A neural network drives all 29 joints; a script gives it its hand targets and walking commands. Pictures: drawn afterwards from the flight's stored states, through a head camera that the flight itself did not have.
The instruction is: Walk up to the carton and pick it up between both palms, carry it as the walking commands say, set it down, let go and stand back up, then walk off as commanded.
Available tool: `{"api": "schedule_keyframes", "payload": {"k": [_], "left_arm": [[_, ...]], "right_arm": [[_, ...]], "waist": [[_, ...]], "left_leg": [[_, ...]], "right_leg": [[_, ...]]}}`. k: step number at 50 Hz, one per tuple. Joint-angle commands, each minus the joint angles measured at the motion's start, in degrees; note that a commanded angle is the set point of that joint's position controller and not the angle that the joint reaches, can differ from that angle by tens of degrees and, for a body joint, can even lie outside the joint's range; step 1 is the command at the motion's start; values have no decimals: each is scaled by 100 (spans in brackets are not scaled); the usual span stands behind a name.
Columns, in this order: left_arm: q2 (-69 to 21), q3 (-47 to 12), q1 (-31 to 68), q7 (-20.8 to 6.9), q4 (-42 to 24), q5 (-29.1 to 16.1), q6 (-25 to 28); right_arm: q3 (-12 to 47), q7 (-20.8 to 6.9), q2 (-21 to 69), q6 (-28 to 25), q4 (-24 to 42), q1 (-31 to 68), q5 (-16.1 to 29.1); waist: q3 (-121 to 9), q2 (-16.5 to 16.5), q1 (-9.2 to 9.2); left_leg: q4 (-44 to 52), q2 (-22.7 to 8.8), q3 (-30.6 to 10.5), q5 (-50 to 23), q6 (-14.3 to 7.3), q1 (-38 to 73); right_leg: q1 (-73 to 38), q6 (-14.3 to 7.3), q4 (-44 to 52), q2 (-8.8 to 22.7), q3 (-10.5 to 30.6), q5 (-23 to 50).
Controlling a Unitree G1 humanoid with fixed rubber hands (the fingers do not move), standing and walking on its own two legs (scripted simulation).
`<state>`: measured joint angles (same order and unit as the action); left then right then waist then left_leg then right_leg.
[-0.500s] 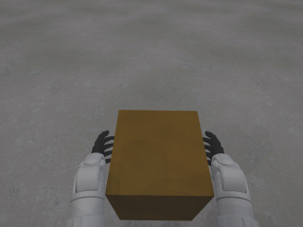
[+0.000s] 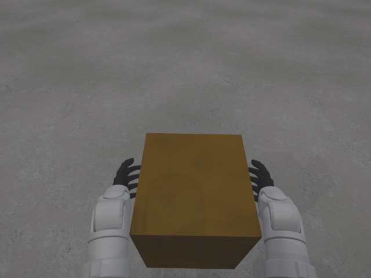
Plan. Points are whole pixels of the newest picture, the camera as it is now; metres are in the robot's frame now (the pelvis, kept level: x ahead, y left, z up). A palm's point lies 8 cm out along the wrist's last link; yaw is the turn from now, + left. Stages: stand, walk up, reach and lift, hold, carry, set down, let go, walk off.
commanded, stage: hold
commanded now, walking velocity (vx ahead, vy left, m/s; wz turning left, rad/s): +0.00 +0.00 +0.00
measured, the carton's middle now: (192, 203) +0.30 +0.00 -0.02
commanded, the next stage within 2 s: carry in 0.62 s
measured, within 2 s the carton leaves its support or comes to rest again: neither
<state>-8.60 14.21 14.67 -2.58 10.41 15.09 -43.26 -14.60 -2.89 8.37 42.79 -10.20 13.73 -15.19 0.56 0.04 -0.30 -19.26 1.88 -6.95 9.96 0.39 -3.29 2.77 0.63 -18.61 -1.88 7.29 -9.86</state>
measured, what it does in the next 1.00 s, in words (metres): lifts its right foot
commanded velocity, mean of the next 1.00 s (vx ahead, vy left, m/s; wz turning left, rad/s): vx -0.10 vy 0.00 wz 0.25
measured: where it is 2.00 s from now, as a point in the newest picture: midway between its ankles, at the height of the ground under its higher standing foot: outside the picture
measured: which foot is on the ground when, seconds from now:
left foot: down 0.00-1.00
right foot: down 0.00-0.90, up 0.92-1.00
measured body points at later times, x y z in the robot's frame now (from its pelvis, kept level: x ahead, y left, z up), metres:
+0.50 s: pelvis +0.00 +0.00 +0.00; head -0.03 +0.00 +0.45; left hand +0.30 +0.16 +0.04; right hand +0.30 -0.16 +0.04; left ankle +0.01 +0.13 -0.75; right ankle +0.01 -0.13 -0.75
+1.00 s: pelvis -0.06 +0.00 -0.03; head -0.04 +0.00 +0.42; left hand +0.22 +0.18 +0.04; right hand +0.24 -0.14 +0.04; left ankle +0.01 +0.12 -0.75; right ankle -0.04 -0.12 -0.72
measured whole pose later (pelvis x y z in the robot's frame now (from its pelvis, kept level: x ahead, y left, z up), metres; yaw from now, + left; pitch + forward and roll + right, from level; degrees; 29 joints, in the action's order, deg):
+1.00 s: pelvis -0.06 +0.00 -0.03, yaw +3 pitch +4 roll -1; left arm -7.5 9.8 7.5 3.0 -17.0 4.7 -59.7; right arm -7.6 3.6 7.8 60.4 15.9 9.0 -5.8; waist -3.6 1.5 0.1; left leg -37.6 1.6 -5.8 12.3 0.5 -29.5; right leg 28.8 1.9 -48.9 -0.8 -2.2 -26.1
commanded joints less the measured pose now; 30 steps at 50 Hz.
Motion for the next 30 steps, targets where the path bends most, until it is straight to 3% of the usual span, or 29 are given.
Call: {"api": "schedule_keyframes", "payload": {"k": [1, 30], "left_arm": [[-4973, -3185, 2621, -1142, -34, -1289, 100], [-4811, -3246, 2407, -1133, -271, -1333, 98]], "right_arm": [[3239, -1144, 4716, -109, 101, 2774, 1305], [3351, -1081, 4740, -99, 290, 2501, 1345]], "waist": [[-1101, 19, -2], [-1139, -1, 4]], "left_leg": [[285, 343, 331, -603, 48, 204], [244, 345, 327, -862, 26, 218]], "right_leg": [[-93, -31, 290, -375, -346, 536], [-218, -22, 266, -374, -287, 837]]}}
